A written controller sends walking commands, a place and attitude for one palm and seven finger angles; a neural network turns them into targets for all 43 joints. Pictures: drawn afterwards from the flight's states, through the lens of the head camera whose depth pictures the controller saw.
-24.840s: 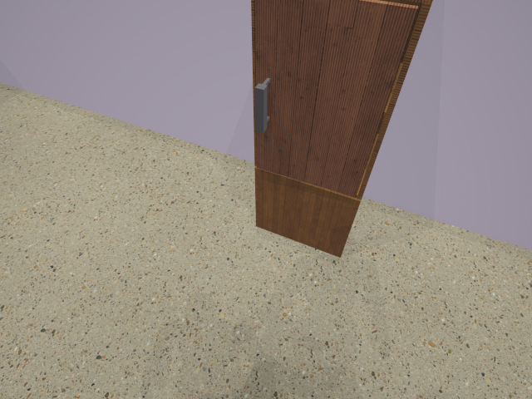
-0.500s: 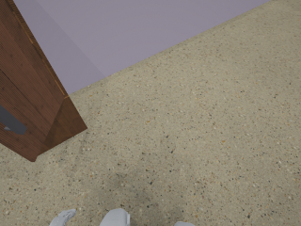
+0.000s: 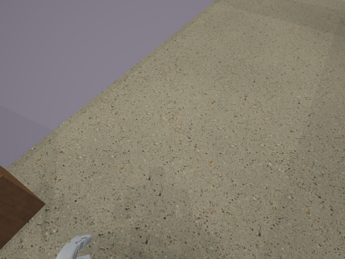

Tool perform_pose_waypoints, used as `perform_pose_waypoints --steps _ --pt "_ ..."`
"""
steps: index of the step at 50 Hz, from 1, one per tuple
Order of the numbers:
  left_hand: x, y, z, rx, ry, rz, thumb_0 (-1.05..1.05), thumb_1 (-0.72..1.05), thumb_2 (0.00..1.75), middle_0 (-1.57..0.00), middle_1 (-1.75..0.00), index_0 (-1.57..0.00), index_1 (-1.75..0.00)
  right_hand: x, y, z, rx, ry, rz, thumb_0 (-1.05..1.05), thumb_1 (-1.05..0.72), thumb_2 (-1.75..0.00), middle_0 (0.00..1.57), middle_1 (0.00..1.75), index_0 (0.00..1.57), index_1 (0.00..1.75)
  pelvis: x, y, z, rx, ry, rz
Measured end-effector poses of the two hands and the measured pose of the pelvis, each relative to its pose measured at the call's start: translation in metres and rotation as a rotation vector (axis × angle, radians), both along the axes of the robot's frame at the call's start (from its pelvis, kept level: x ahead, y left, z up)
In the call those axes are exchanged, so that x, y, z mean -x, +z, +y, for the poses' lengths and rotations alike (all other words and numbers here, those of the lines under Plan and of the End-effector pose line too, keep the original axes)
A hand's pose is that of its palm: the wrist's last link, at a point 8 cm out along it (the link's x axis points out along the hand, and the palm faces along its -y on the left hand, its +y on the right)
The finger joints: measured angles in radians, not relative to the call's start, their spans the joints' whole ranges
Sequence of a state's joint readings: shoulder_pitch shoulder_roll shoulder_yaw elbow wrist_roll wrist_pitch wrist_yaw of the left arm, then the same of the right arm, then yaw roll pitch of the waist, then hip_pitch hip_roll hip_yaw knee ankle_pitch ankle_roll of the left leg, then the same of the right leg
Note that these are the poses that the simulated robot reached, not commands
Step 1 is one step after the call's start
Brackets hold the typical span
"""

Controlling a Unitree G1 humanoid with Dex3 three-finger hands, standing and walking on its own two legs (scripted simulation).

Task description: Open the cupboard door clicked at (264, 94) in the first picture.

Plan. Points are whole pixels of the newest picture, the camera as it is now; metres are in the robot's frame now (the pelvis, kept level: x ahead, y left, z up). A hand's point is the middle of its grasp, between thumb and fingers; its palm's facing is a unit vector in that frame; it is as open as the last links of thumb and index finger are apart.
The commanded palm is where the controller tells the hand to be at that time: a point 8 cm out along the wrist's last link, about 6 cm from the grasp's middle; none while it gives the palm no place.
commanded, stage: walk to a spot facing it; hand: left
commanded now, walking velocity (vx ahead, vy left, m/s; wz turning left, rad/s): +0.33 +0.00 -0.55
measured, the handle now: out of the picture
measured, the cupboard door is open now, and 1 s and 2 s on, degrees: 49 49 49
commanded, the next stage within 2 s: turn to face it in 1.16 s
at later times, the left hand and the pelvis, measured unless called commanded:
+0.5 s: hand (116, 201) +0.30 +0.18 -0.16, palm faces -0.22 -0.96 -0.17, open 7.4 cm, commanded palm none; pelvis +0.20 -0.01 +0.01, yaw -15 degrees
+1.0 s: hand (165, 141) +0.51 +0.03 -0.16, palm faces -0.35 -0.92 -0.19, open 7.2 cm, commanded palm none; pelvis +0.41 -0.13 +0.02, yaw -23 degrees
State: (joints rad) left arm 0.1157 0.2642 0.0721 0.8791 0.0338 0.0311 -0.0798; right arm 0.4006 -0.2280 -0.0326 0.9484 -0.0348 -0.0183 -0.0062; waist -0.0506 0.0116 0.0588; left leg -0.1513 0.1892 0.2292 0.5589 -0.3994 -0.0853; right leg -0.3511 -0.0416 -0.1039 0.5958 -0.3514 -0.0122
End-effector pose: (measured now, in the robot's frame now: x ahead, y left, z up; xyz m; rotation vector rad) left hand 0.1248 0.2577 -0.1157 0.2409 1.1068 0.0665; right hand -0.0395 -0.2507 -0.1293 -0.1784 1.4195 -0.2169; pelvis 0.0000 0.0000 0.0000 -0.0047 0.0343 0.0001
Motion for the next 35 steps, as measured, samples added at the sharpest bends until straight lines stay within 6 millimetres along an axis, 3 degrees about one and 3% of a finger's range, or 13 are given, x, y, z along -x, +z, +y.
perform_pose_waypoints --steps 2,5,13,17,19,22,26,31,35 --pt "-0.020 -0.003 -0.010 -0.013 -0.014 -0.036 0.01 0.90 0.90 -0.19 -0.30 -0.20 -0.30 -0.003 -0.010 -0.009 -0.007 -0.032 0.036 0.01 -0.90 -0.90 0.20 0.30 0.20 0.30 -0.011 -0.007 -0.007 -0.003 -0.022 -0.010" --pt "-0.030 0.000 -0.021 -0.014 -0.004 -0.024 0.00 0.90 0.90 -0.19 -0.30 -0.20 -0.30 -0.034 -0.008 -0.018 -0.004 -0.050 0.019 0.01 -0.90 -0.90 0.20 0.30 0.20 0.30 -0.029 -0.001 -0.010 0.002 -0.041 -0.022" --pt "-0.035 -0.012 -0.031 0.026 -0.027 0.172 0.00 0.90 0.90 -0.20 -0.30 -0.20 -0.30 -0.180 0.021 -0.017 0.016 -0.045 -0.265 0.01 -0.91 -0.90 0.20 0.30 0.19 0.30 -0.092 0.012 -0.008 -0.014 -0.144 -0.016" --pt "-0.056 -0.030 -0.021 0.046 -0.021 0.236 0.01 0.90 0.90 -0.20 -0.30 -0.20 -0.30 -0.243 0.022 -0.010 0.050 -0.028 -0.374 0.01 -0.90 -0.90 0.20 0.30 0.20 0.30 -0.136 0.000 0.003 0.010 -0.189 -0.018" --pt "-0.075 -0.037 -0.017 0.039 -0.039 0.258 0.01 0.90 0.90 -0.20 -0.30 -0.20 -0.30 -0.259 0.021 -0.007 0.068 -0.040 -0.400 0.00 -0.90 -0.90 0.20 0.30 0.20 0.30 -0.154 -0.005 0.005 0.008 -0.217 -0.023" --pt "-0.121 -0.032 -0.018 0.027 -0.083 0.237 0.01 0.90 0.90 -0.20 -0.30 -0.20 -0.30 -0.258 0.023 -0.002 0.063 -0.084 -0.366 0.00 -0.90 -0.90 0.20 0.30 0.20 0.30 -0.179 0.001 0.001 0.005 -0.246 -0.024" --pt "-0.197 -0.015 -0.037 0.032 -0.139 0.145 0.01 0.91 0.90 -0.19 -0.30 -0.20 -0.30 -0.236 0.020 0.005 0.027 -0.157 -0.228 0.00 -0.90 -0.90 0.20 0.30 0.20 0.30 -0.209 0.012 -0.010 0.003 -0.272 -0.013" --pt "-0.290 0.002 -0.081 0.024 -0.255 0.054 0.01 0.91 0.90 -0.19 -0.30 -0.19 -0.30 -0.200 0.009 0.004 -0.029 -0.286 -0.052 0.00 -0.91 -0.90 0.20 0.30 0.20 0.30 -0.249 0.014 -0.031 -0.004 -0.324 -0.009" --pt "-0.360 0.000 -0.129 0.002 -0.345 -0.007 0.01 0.91 0.90 -0.19 -0.30 -0.19 -0.30 -0.181 -0.007 -0.007 -0.070 -0.385 0.061 0.01 -0.91 -0.90 0.20 0.30 0.20 0.30 -0.284 0.001 -0.063 -0.021 -0.355 -0.019"
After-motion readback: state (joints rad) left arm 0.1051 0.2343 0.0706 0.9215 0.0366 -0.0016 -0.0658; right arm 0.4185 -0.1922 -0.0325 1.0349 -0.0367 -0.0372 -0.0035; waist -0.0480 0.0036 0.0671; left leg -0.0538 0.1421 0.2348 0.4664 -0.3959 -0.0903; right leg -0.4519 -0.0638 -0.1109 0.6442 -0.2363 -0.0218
